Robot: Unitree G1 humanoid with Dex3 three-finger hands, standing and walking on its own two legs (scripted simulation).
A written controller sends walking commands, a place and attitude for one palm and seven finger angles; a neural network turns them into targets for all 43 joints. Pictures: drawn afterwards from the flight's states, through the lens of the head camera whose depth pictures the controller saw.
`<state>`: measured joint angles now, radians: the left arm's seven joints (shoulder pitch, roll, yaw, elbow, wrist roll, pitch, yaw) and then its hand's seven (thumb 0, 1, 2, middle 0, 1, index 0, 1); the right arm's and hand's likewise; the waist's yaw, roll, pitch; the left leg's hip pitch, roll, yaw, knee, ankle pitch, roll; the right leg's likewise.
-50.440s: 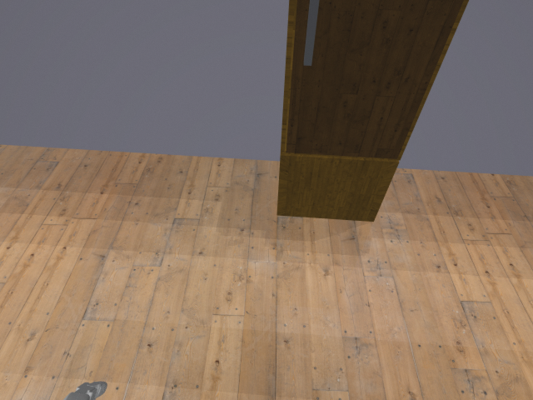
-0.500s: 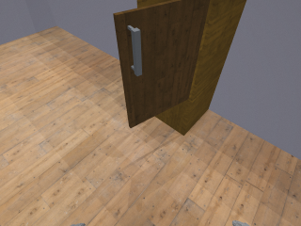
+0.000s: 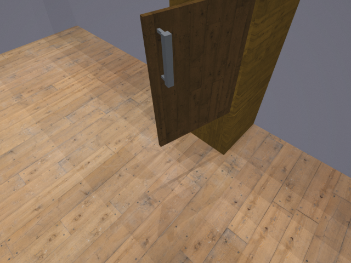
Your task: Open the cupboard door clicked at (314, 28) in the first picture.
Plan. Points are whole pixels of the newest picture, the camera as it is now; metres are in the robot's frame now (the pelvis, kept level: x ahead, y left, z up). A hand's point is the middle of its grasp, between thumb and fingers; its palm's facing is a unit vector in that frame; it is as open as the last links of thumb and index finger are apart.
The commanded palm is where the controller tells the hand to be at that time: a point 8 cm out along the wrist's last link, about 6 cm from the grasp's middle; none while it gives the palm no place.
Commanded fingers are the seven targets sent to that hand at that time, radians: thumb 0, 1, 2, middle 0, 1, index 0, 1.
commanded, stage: let the arm hang, fingers relaxed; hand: left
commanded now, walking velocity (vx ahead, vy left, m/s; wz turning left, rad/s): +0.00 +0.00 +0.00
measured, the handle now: (164, 59) +0.66 +0.07 +0.12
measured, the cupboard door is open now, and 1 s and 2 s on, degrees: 75 75 75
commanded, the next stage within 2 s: look to check the result in 0.34 s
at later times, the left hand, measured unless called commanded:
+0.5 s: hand out of the picture +0.12 +0.23 -0.15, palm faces -0.03 -0.94 -0.34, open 7.4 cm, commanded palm none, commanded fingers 0.00 0.90 0.90 -0.20 -0.30 -0.20 -0.30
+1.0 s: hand out of the picture +0.11 +0.22 -0.15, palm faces -0.04 -0.94 -0.33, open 7.4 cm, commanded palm none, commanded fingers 0.00 0.90 0.90 -0.20 -0.30 -0.20 -0.30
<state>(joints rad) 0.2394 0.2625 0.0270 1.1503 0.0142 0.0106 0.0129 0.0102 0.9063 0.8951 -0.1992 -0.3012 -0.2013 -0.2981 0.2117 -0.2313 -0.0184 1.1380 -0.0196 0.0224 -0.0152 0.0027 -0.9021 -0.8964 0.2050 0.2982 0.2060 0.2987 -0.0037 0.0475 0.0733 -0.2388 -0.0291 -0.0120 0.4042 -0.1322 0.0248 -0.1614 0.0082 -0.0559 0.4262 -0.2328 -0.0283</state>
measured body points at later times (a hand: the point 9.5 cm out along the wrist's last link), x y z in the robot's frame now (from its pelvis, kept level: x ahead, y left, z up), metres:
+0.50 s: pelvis +0.03 -0.01 +0.01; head +0.04 -0.02 +0.45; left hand +0.12 +0.27 -0.12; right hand +0.10 -0.30 -0.14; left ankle +0.06 +0.10 -0.74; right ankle +0.00 -0.10 -0.74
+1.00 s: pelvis +0.04 -0.02 +0.01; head +0.06 -0.03 +0.46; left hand +0.11 +0.27 -0.13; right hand +0.10 -0.30 -0.14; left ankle +0.06 +0.10 -0.74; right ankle +0.00 -0.10 -0.74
